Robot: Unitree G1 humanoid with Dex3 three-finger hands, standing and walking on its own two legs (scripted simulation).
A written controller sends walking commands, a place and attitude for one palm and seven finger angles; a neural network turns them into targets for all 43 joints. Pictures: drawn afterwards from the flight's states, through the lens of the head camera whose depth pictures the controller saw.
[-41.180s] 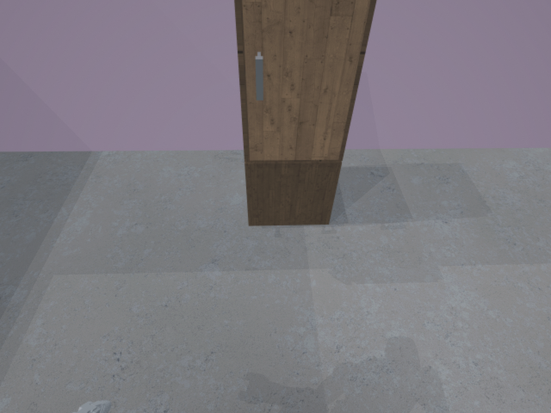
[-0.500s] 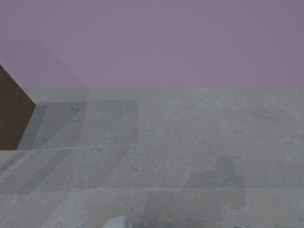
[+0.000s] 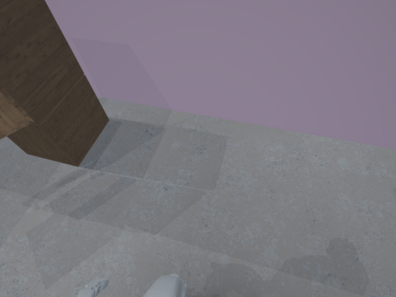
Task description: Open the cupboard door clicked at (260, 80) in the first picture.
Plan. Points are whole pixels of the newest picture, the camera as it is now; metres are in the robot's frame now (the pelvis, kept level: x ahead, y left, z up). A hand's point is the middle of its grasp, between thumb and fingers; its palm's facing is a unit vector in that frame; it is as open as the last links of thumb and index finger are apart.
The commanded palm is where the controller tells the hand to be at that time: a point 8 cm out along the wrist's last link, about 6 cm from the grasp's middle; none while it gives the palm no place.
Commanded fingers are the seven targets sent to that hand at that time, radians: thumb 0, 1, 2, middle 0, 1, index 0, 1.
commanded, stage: turn to face it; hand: left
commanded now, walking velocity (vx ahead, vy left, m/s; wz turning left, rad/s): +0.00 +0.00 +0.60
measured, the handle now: out of the picture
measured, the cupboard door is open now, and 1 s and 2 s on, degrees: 56 56 56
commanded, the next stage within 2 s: take the last steps up to it in 0.98 s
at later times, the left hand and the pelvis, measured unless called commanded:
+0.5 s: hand out of the picture +0.06 +0.24 -0.16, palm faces +0.32 -0.91 -0.26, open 7.4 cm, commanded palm none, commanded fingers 0.00 0.90 0.90 -0.20 -0.30 -0.20 -0.30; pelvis +0.04 +0.00 +0.01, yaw +18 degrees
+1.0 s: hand out of the picture +0.00 +0.16 -0.17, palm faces +0.58 -0.79 -0.21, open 7.4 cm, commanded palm none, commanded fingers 0.00 0.90 0.90 -0.20 -0.30 -0.20 -0.30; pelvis +0.08 -0.02 +0.00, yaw +35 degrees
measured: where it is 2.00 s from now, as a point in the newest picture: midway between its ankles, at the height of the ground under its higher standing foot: (171, 289)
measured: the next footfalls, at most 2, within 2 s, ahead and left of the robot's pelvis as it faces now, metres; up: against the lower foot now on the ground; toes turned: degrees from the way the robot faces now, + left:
left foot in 0.28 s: +0.03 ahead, +0.13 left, +0.00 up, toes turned +16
right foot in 0.64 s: +0.15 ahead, -0.13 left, +0.00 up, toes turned +20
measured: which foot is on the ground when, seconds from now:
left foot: up 0.00-0.26, down 0.28-0.64, up 0.66-0.98, down 1.00-1.00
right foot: down 0.00-0.28, up 0.30-0.62, down 0.64-1.00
